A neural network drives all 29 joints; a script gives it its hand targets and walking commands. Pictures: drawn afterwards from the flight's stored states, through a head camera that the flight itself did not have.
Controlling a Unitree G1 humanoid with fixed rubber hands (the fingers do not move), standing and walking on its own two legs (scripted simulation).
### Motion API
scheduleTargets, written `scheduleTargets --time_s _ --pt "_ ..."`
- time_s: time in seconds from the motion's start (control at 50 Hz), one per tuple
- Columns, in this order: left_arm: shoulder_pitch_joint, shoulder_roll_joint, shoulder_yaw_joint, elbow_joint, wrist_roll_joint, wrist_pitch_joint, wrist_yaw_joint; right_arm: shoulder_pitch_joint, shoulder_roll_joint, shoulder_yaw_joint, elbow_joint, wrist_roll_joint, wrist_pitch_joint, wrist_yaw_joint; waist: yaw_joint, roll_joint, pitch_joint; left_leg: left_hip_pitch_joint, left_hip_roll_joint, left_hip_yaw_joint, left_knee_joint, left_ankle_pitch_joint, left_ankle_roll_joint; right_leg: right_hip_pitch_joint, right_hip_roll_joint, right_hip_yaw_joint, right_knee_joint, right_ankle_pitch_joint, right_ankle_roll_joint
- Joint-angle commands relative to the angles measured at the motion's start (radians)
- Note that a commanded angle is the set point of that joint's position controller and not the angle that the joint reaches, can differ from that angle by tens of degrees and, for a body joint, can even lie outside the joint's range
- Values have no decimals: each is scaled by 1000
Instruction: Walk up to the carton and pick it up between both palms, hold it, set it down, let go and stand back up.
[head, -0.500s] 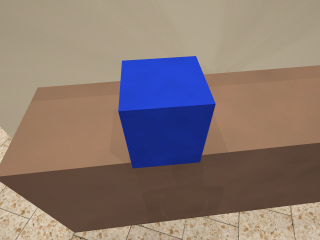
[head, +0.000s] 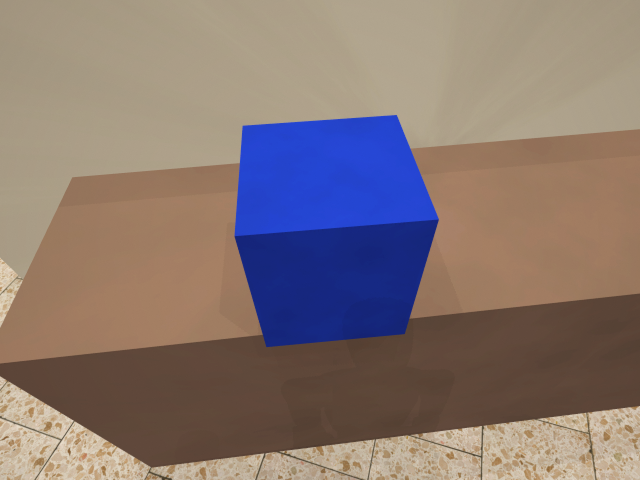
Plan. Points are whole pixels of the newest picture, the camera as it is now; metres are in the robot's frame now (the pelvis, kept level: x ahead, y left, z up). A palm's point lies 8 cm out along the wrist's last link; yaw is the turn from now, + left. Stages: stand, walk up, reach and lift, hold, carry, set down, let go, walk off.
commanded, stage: walk up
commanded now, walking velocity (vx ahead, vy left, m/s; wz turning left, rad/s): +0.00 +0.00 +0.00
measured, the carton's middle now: (328, 236) +0.45 +0.00 +0.06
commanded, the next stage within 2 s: reach and lift in 1.70 s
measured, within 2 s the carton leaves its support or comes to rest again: neither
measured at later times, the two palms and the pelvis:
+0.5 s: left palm out of the picture +0.03 +0.22 -0.14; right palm out of the picture +0.00 -0.27 -0.15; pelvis -0.01 -0.03 -0.01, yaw +1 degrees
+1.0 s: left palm out of the picture -0.04 +0.22 -0.15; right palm out of the picture -0.02 -0.28 -0.14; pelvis -0.03 -0.03 -0.01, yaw +4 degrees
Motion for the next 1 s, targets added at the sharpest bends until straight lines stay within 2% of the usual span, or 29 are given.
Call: scheduleTargets --time_s 0.0,0.04,0.08,0.12,0.16,0.22,0.24,0.26,0.32,0.38,0.44,0.5,0.52,0.54,0.58,0.6,0.62,0.66,0.7,0.72,0.76,0.78,0.8,0.82,0.84,0.86,0.92,0.94,0.98 --pt "83 39 7 -12 -8 -24 6 86 -83 -14 -15 3 -27 -7 1 15 -34 31 81 -89 -56 172 43 30 -74 58 -57 192 -40" --pt "101 70 11 10 -10 -37 18 102 -117 -32 -14 -6 -45 -14 -14 -54 -63 106 88 -66 -22 291 50 65 -86 66 -44 316 -35" --pt "78 77 21 1 -18 -44 14 118 -102 -31 11 -3 -46 -14 -11 -44 -101 88 95 -72 -14 400 51 125 -85 67 -14 382 -40" --pt "63 67 16 -8 -9 -36 14 113 -88 -33 12 -2 -32 -28 -18 -19 -19 69 83 -58 -13 307 37 83 -94 73 -43 361 -46" --pt "19 212 36 -21 15 -10 18 108 -159 -26 -38 -26 -47 -46 -13 -36 25 116 168 -122 45 584 88 8 -74 21 78 322 -13" --pt "-16 164 23 -32 25 13 16 118 -186 -32 -45 -29 -45 -54 -17 45 58 153 243 -197 18 592 147 -115 -55 14 156 123 9" --pt "-27 135 15 -32 24 19 16 123 -193 -36 -61 -24 -41 -54 -26 64 59 125 260 -220 2 560 163 -100 -60 22 145 87 14" --pt "-13 138 15 -35 24 21 16 97 -190 -32 -72 -24 -39 -53 -3 55 57 76 279 -226 -23 455 174 -75 -64 17 140 54 19" --pt "-5 188 26 -47 24 20 7 16 -225 -32 -109 -33 -31 -46 20 126 76 -8 204 -150 -2 351 124 31 -86 39 62 201 10" --pt "-15 255 39 -51 7 14 6 25 -181 -16 -138 -34 -24 -42 12 71 -19 40 115 -57 104 330 68 76 -119 66 68 388 -44" --pt "-54 264 33 -81 -2 29 3 24 -182 -11 -159 -15 -10 -47 15 -53 -31 2 90 -53 166 184 61 85 -145 89 -1 350 -64" --pt "-134 293 29 -123 -14 44 -2 52 -150 4 -160 -14 -3 -47 -7 -128 40 5 34 12 203 25 34 -43 -181 94 -88 171 -123" --pt "-149 281 24 -132 -7 48 -5 38 -177 2 -159 -19 -4 -47 -12 -76 84 22 30 17 197 27 32 -115 -168 89 -96 99 -116" --pt "-158 284 17 -137 -11 51 -9 67 -180 -6 -160 -16 -5 -50 -23 -128 97 29 41 -3 166 16 39 -133 -155 79 -105 -1 -107" --pt "-162 282 10 -153 -9 58 -13 88 -207 -3 -159 -18 -13 -44 -18 -64 76 24 61 -34 124 3 63 -123 -138 77 -98 -111 -94" --pt "-167 288 10 -150 -3 61 -17 101 -204 -2 -153 -17 -17 -44 -23 -67 77 44 75 -53 114 31 66 -142 -130 77 -74 -114 -88" --pt "-167 290 6 -151 2 61 -20 92 -220 -1 -162 -22 -21 -44 -23 -3 83 54 102 -74 82 46 76 -164 -114 70 -56 -127 -76" --pt "-142 284 8 -162 5 55 -25 84 -267 -13 -177 -23 -26 -41 -4 3 90 -41 166 -170 16 72 104 -69 -70 25 24 -77 -32" --pt "-114 281 3 -151 6 52 -27 85 -304 -17 -176 -19 -29 -38 7 14 48 -72 207 -211 -26 53 124 -5 -57 24 70 -46 -33" --pt "-99 273 0 -154 3 48 -29 40 -315 -16 -190 -21 -27 -37 29 103 43 -104 191 -191 -38 3 113 8 -59 29 62 -43 -30" --pt "-81 284 13 -158 12 43 -28 23 -304 -18 -208 -14 -21 -34 6 66 51 -153 167 -171 -23 -38 100 51 -79 42 25 -38 -39" --pt "-70 292 9 -159 4 40 -27 9 -273 -8 -209 -16 -18 -29 21 82 62 -144 125 -117 -7 -72 76 41 -84 63 -19 -65 -41" --pt "-53 295 7 -143 0 38 -26 30 -252 4 -209 -13 -14 -26 18 18 48 -127 110 -104 22 -78 62 26 -100 79 -54 -84 -45" --pt "-58 307 10 -150 -3 38 -25 45 -237 1 -209 -8 -12 -26 8 24 50 -98 75 -72 62 -93 50 -16 -128 110 -97 -142 -51" --pt "-79 323 12 -157 -20 41 -22 54 -218 9 -201 -7 -9 -25 3 -47 84 -88 46 -37 117 -88 38 -86 -149 132 -147 -208 -69" --pt "-103 331 13 -160 -19 42 -18 68 -211 13 -197 -9 -11 -24 -13 -43 98 -69 33 -7 126 -67 34 -102 -168 126 -181 -247 -68" --pt "-92 320 8 -166 -14 47 -23 103 -211 14 -197 -14 -21 -31 -9 -29 109 -8 58 -46 108 -37 59 -161 -135 94 -135 -220 -75" --pt "-101 311 7 -165 -5 50 -23 111 -217 9 -192 -12 -25 -33 -20 -77 123 -29 65 -79 95 -29 60 -163 -120 51 -111 -210 -76" --pt "-69 295 -1 -160 -7 50 -26 126 -260 5 -196 -18 -30 -34 -6 -16 56 -48 112 -139 40 -21 88 -71 -91 53 -53 -140 -68"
